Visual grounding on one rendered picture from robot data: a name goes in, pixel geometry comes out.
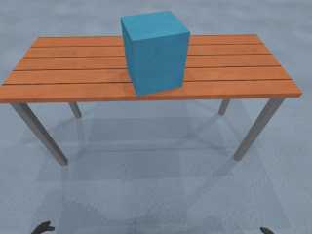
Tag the table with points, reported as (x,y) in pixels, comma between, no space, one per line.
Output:
(94,69)

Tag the carton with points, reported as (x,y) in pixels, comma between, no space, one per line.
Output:
(156,46)

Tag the robot left hand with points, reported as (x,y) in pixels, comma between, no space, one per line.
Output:
(43,227)

